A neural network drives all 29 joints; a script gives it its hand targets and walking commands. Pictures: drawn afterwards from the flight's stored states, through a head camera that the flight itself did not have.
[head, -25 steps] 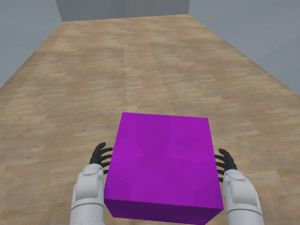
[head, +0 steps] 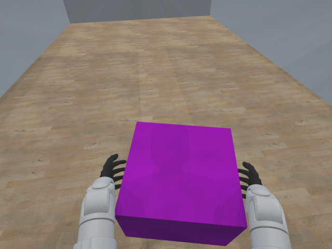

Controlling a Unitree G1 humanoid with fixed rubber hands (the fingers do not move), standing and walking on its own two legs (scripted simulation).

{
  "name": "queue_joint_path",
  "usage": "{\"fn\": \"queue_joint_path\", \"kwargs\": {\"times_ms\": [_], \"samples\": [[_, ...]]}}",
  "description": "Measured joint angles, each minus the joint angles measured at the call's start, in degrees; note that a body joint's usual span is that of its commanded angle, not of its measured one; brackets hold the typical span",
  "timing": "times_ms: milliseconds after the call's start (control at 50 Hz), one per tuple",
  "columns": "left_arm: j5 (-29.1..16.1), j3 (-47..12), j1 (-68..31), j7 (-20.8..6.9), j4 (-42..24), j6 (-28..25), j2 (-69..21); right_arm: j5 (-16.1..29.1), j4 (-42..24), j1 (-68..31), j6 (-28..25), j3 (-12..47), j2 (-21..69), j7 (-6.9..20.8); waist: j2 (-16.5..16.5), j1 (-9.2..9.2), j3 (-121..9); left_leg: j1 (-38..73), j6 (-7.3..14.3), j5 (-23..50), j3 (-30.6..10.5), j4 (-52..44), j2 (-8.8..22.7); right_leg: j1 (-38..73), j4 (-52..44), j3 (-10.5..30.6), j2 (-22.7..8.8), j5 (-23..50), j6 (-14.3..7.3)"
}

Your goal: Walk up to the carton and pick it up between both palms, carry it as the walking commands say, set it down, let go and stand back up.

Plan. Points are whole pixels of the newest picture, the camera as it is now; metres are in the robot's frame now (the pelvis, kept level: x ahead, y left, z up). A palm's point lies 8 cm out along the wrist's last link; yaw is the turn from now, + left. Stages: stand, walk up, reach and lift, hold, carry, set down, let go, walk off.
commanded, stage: hold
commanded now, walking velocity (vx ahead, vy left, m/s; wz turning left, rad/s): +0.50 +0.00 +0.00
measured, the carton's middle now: (179, 181) +0.34 +0.00 -0.03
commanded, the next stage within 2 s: carry in 0.02 s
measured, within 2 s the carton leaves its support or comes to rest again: neither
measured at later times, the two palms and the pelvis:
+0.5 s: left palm (123, 138) +0.40 +0.17 +0.08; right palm (252, 147) +0.38 -0.20 +0.07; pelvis +0.14 -0.01 -0.02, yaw -2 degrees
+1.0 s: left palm (137, 90) +0.66 +0.16 +0.09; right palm (231, 88) +0.68 -0.20 +0.09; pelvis +0.43 -0.03 -0.01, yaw +1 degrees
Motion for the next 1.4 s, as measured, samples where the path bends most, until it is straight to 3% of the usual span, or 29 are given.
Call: {"fn": "queue_joint_path", "kwargs": {"times_ms": [100,140,240,320,380,420,500,540,600,660,720,760,880,1020,1060,1100,1140,1180,1300,1400], "samples": [[-2.09,-1.77,0.23,3.37,-0.68,1.84,1.19,1.15,-1.84,0.70,2.42,2.40,0.50,-2.62,-0.65,0.28,-5.08,-6.91,0.35,-4.80,0.67,7.70,-0.33,-8.32,10.33,-0.41,-0.60,-8.27,-0.02],[-2.90,-2.08,0.15,3.43,-1.13,3.08,1.96,1.69,-2.85,0.86,3.73,3.05,0.91,-3.82,-0.54,0.61,-6.82,-8.25,0.41,-6.14,1.06,9.24,-0.09,-10.55,13.56,-1.09,-0.94,-11.40,-0.04],[-5.46,-4.22,-0.58,4.01,-5.68,7.68,2.84,3.06,-9.84,1.54,8.83,4.65,0.19,-4.51,0.22,1.40,-8.93,-11.11,-0.11,-10.64,1.17,14.61,1.20,-11.78,14.50,-2.82,-0.71,-8.45,-0.66],[-6.09,-6.45,1.29,6.09,-13.78,12.60,0.21,5.27,-17.11,3.27,13.49,4.71,-2.17,-3.12,-0.29,0.52,-9.94,-13.56,-0.16,-16.41,3.17,17.98,1.63,-9.84,13.42,-4.44,-1.07,-11.50,-1.05],[-6.56,-7.33,4.63,7.40,-22.08,17.04,-0.76,6.89,-22.29,3.75,17.51,5.01,-1.93,-3.22,-1.60,-0.08,-10.56,-12.12,0.18,-12.28,4.98,13.85,0.97,-8.56,13.11,-3.77,-1.99,-13.15,-0.48],[-7.77,-7.01,6.58,7.75,-27.09,19.78,-0.17,7.59,-25.30,4.00,19.52,5.65,-0.50,-4.18,-2.28,-0.70,-11.35,-11.25,0.28,-10.01,6.23,13.08,0.44,-10.65,18.11,-3.09,-2.80,-15.34,-0.30],[-10.95,-6.15,9.84,8.18,-33.35,24.53,0.86,8.90,-31.74,7.29,23.77,8.92,0.53,-6.95,0.25,-1.32,-13.03,-8.70,0.29,-13.65,7.37,10.44,1.67,-21.17,31.06,-5.68,-2.71,-20.15,0.10],[-11.82,-6.26,10.93,8.63,-36.36,26.55,0.28,9.80,-35.55,9.16,25.75,9.63,0.32,-7.85,1.59,-1.62,-12.36,-6.05,-0.23,-13.93,7.15,7.96,2.63,-25.20,29.39,-7.21,-2.56,-18.61,0.14],[-12.26,-6.40,11.93,9.25,-40.15,28.57,-1.28,10.63,-40.38,10.58,28.31,9.35,0.26,-8.45,2.88,-2.23,-10.42,-1.89,-1.58,-16.45,6.47,7.39,4.21,-27.34,20.71,-9.45,-2.18,-10.00,-0.35],[-12.23,-7.69,11.26,9.87,-40.78,29.39,-1.72,11.13,-42.99,10.93,29.91,8.00,0.05,-8.42,3.34,-2.56,-9.53,-3.59,-2.21,-21.07,5.56,19.09,6.32,-25.34,17.75,-11.95,-1.82,-1.76,-3.08],[-12.17,-8.59,11.53,10.94,-39.54,30.27,-1.62,11.18,-42.21,11.18,31.15,7.22,0.16,-8.60,2.25,-1.95,-9.34,-15.03,-1.52,-18.49,3.06,40.43,4.57,-21.98,16.55,-13.23,-1.97,-5.78,-3.85],[-12.29,-8.24,12.60,11.12,-39.99,30.99,-1.62,11.07,-41.56,11.50,31.53,7.69,0.33,-8.54,1.57,-1.12,-8.99,-21.37,-1.45,-15.04,3.67,45.00,4.37,-18.01,11.78,-13.30,-1.73,-5.43,-3.29],[-13.11,-7.65,13.59,11.50,-43.09,30.95,-1.59,10.57,-42.16,11.39,30.09,9.19,0.26,-8.03,-0.32,1.87,-7.35,-30.51,-0.95,-5.29,7.21,29.74,5.14,-5.78,-0.58,-11.83,-2.10,-4.80,-2.37],[-13.32,-7.13,11.99,11.36,-45.44,31.41,-1.59,10.47,-44.31,10.15,29.98,9.34,0.27,-7.83,-1.62,2.19,-6.81,-27.63,0.91,3.36,12.15,11.25,3.59,4.91,-1.35,-10.58,-3.38,-12.88,0.57],[-12.93,-6.81,11.58,11.31,-45.56,31.97,-1.42,10.56,-43.53,9.39,30.17,9.43,0.30,-7.82,-2.01,1.70,-7.49,-24.13,2.56,3.48,13.86,8.77,2.99,4.63,6.12,-9.68,-4.39,-18.29,1.48],[-12.66,-6.29,10.71,11.25,-43.38,32.14,-0.50,10.53,-40.52,8.67,29.46,9.86,0.33,-8.06,-2.90,-0.03,-8.19,-24.91,4.43,2.88,14.51,12.99,2.74,-3.19,24.37,-7.92,-5.75,-17.43,1.33],[-12.42,-6.12,10.53,11.25,-41.40,32.44,-0.28,10.59,-38.69,8.88,29.53,9.88,0.34,-8.45,-2.31,-0.59,-7.96,-23.21,4.32,-0.28,14.58,12.90,3.34,-12.98,40.70,-5.21,-4.66,-15.13,0.91],[-11.90,-6.25,10.92,11.24,-40.84,32.42,-1.29,10.81,-38.64,10.07,29.41,9.23,0.31,-8.30,-1.85,-0.87,-7.19,-19.77,3.39,-1.16,14.64,9.73,3.62,-20.78,46.94,-5.03,-5.00,-11.55,0.75],[-11.28,-8.62,12.68,10.85,-43.14,30.18,-1.60,11.59,-42.34,13.14,27.32,8.81,0.33,-7.53,-1.33,-2.14,-4.75,-9.19,1.80,-2.66,13.68,0.82,4.35,-33.85,36.39,-6.86,-7.55,-3.46,1.42],[-11.35,-9.18,13.08,10.82,-46.25,29.70,-1.59,11.63,-44.85,13.08,26.77,8.99,0.33,-6.99,-1.12,-1.24,-4.46,-0.75,-0.74,-6.75,13.67,-2.82,5.42,-36.41,23.94,-9.30,-6.96,4.45,1.02]]}}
